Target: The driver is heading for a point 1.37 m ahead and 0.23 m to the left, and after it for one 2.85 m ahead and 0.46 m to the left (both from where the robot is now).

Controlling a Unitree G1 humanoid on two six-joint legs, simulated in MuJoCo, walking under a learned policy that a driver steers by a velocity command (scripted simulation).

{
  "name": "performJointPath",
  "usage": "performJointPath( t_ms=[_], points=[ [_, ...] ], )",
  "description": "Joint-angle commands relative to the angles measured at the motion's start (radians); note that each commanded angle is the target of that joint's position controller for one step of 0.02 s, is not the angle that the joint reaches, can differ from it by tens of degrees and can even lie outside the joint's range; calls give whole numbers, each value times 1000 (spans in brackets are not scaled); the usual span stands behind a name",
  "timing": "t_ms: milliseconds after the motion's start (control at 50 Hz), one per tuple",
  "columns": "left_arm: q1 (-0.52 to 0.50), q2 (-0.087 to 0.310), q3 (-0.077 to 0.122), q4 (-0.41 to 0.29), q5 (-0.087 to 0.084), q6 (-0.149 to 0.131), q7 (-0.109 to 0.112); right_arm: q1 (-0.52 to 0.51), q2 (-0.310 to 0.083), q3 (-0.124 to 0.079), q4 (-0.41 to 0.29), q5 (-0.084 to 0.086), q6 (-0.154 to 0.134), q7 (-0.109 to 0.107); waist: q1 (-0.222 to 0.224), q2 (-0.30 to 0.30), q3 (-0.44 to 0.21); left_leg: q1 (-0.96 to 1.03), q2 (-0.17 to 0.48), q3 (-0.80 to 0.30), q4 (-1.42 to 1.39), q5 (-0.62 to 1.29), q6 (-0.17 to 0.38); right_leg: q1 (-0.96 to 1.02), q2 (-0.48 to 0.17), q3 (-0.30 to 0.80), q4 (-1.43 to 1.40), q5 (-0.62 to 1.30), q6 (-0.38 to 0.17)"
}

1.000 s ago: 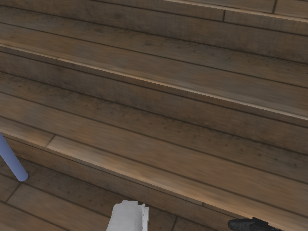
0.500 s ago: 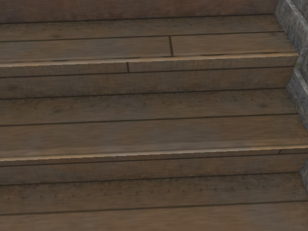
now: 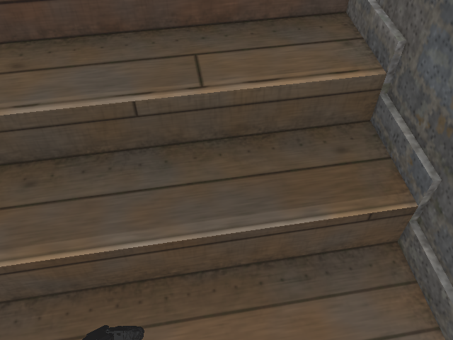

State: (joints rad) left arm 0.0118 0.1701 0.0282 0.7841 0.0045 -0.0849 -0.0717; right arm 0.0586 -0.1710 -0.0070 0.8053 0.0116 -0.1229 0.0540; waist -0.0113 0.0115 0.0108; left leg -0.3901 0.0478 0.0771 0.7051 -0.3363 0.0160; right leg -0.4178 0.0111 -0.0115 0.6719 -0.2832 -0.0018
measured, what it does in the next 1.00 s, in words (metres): stands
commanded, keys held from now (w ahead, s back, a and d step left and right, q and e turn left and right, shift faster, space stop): no key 1.00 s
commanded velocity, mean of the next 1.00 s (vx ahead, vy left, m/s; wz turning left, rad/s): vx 0.00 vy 0.00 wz -0.02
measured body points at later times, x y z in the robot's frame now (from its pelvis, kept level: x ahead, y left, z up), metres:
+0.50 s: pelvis +0.03 +0.01 +0.01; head +0.04 +0.02 +0.46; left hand +0.18 +0.24 -0.11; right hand +0.18 -0.19 -0.10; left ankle +0.02 +0.11 -0.72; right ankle +0.04 -0.12 -0.72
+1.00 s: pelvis +0.04 +0.01 +0.01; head +0.05 +0.02 +0.46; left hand +0.17 +0.23 -0.12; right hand +0.15 -0.21 -0.12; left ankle +0.02 +0.11 -0.72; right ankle +0.04 -0.12 -0.72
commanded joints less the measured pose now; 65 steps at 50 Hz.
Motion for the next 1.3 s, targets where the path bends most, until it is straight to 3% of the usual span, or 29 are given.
performJointPath(
  t_ms=[20,80,240,280,460,940,960,1040,1060,1120,1200,1300],
  points=[
    [25,80,15,-51,11,-7,-16,-57,-74,-5,-67,-12,1,31,36,30,-124,109,52,-101,-173,170,64,36,-39,14,-123,14,-25],
    [-9,81,12,-76,3,-17,-4,-29,-70,-1,-67,-27,9,26,12,15,-134,182,57,-104,-163,220,56,-14,-49,21,-128,43,-38],
    [29,72,15,-71,-8,-18,18,16,-59,0,-70,-23,18,24,13,12,-122,189,59,-106,-197,222,65,3,-56,23,-144,78,-24],
    [35,63,13,-66,-6,-16,19,17,-44,5,-72,-28,25,27,13,1,-119,193,51,-96,-194,214,57,10,-56,21,-155,84,-20],
    [73,79,16,-45,-1,-8,26,54,-62,2,-66,-29,31,33,12,6,-110,205,34,-74,-188,280,62,24,-53,10,-162,103,-17],
    [124,79,10,17,6,5,23,154,-79,-1,-8,-26,51,28,10,-9,-78,193,11,-53,-217,272,57,75,-47,-10,-183,125,-26],
    [134,80,10,23,12,8,21,157,-76,0,-9,-27,52,27,14,-4,-79,195,11,-58,-217,269,58,77,-48,-12,-183,118,-25],
    [143,79,9,36,10,11,18,170,-79,0,-2,-26,57,27,11,-8,-68,197,9,-55,-222,261,56,75,-46,-12,-189,117,-27],
    [131,89,10,29,6,13,19,159,-92,-9,-4,-27,54,25,2,-1,-79,218,5,-52,-220,276,60,63,-45,-13,-187,121,-33],
    [138,88,11,32,6,15,22,165,-83,-9,3,-25,53,23,1,-10,-74,224,5,-53,-220,297,60,60,-46,-15,-190,127,-37],
    [158,99,19,39,11,22,18,182,-81,-12,15,-21,41,22,7,-4,-68,211,-4,-46,-228,301,48,80,-46,-8,-186,160,-48],
    [184,90,23,51,10,30,3,206,-73,-8,32,-17,49,22,7,-18,-50,203,-13,-37,-237,248,39,83,-48,0,-195,142,-53]
  ],
)
Keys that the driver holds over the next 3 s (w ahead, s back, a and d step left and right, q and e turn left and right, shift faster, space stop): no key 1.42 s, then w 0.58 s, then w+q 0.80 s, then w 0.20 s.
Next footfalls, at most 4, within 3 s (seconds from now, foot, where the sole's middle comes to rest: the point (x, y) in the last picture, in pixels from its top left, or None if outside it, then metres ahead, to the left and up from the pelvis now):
2.06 right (322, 332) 0.44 -0.21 -0.58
2.74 left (197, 209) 0.69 0.10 -0.41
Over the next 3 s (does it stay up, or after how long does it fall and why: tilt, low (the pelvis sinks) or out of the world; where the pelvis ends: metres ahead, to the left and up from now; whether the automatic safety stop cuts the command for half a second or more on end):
stays up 0.70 0.03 0.31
